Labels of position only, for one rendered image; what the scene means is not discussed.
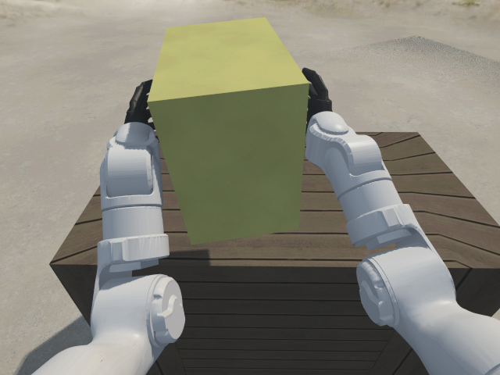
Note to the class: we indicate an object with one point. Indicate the robot right upper arm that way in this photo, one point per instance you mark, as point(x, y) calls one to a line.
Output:
point(408, 288)

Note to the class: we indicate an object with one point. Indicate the pedestal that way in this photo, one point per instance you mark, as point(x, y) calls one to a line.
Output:
point(288, 303)

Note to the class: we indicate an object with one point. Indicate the left robot hand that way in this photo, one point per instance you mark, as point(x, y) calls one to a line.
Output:
point(138, 111)

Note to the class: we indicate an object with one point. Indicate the robot left upper arm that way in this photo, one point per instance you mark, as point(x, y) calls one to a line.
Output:
point(133, 320)

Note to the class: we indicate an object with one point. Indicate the carton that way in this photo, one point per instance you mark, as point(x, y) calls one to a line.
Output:
point(229, 105)

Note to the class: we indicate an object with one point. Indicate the right robot hand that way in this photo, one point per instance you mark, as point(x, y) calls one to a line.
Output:
point(318, 100)

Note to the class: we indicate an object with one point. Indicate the robot left forearm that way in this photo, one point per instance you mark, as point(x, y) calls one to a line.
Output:
point(131, 201)

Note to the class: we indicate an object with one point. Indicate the robot right forearm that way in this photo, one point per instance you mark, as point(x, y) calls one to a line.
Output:
point(362, 184)

